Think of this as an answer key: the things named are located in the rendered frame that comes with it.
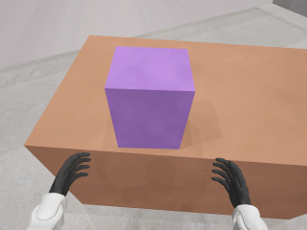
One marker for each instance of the robot left forearm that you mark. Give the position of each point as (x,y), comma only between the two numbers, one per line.
(49,213)

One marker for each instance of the carton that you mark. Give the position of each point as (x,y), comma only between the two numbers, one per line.
(149,93)

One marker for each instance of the pedestal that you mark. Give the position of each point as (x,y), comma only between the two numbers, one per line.
(249,107)

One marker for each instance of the left robot hand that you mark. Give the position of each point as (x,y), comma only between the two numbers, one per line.
(67,173)

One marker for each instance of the robot right forearm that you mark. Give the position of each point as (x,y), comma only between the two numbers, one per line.
(247,217)

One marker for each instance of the right robot hand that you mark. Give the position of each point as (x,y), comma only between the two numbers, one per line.
(234,182)

